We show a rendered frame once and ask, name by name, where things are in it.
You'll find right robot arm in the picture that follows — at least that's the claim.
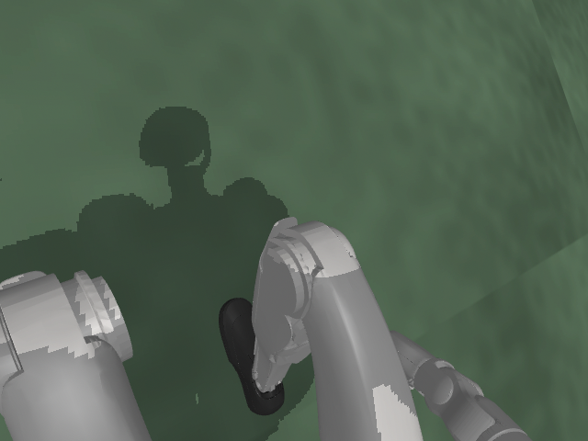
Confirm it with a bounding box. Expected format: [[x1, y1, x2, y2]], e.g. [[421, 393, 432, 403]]
[[413, 358, 533, 441]]

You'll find right robot foot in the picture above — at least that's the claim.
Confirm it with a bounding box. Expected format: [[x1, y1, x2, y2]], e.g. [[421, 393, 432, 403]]
[[219, 298, 285, 415]]

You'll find right robot hand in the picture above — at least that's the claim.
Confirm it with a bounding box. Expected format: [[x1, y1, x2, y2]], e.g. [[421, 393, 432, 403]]
[[390, 331, 436, 390]]

